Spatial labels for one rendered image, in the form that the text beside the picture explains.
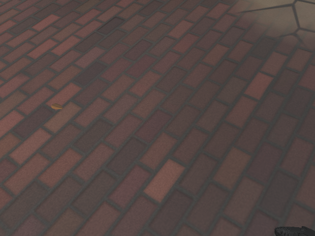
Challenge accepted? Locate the robot right hand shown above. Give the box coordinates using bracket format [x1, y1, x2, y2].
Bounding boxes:
[275, 226, 315, 236]

